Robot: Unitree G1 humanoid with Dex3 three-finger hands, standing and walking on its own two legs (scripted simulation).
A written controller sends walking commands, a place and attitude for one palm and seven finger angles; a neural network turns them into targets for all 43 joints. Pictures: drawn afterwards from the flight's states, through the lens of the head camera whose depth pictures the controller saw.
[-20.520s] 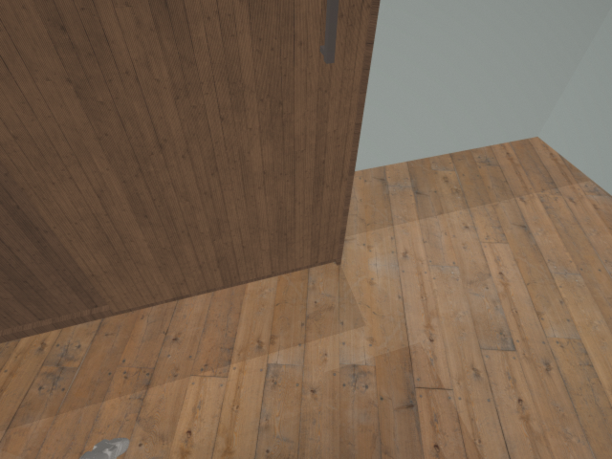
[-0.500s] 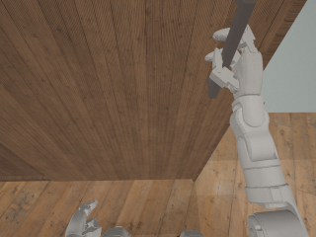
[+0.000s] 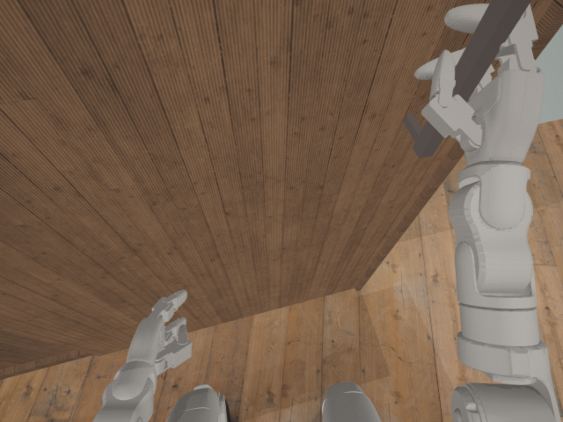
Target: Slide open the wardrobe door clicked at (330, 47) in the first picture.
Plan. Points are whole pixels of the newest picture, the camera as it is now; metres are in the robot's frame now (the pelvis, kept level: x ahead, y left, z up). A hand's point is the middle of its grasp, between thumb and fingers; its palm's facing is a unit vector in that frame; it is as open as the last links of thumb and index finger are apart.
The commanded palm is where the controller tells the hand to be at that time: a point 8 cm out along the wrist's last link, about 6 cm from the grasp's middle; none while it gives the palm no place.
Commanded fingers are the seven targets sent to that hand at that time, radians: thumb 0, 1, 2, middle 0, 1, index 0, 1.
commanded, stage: step sideways, sliding the door along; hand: right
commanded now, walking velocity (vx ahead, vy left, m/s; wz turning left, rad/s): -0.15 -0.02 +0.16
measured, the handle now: (455, 64) +0.40 -0.22 +0.24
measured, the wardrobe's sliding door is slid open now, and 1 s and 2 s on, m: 0.01 0.20 0.36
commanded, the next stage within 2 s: none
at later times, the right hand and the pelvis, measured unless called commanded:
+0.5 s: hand (349, 115) +0.36 -0.10 +0.23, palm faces +0.27 +0.96 +0.00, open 6.1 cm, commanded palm +0.32 -0.05 +0.23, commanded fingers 0.00 -0.90 -0.90 0.45 1.40 0.45 1.40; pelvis +0.05 +0.03 +0.01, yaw +0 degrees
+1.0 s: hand (244, 144) +0.34 -0.01 +0.22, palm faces +0.10 +1.00 -0.02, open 6.6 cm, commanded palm +0.31 +0.01 +0.22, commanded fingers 0.00 -0.90 -0.90 0.45 1.40 0.45 1.40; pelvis +0.00 +0.10 -0.01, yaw +4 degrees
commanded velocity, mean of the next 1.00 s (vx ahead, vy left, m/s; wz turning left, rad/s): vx -0.09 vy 0.16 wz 0.16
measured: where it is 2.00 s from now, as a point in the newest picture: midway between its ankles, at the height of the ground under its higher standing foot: outside the picture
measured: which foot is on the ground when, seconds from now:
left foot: down 0.00-0.56, up 0.58-0.96, down 0.98-1.00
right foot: down 0.00-0.02, up 0.04-0.14, down 0.16-1.00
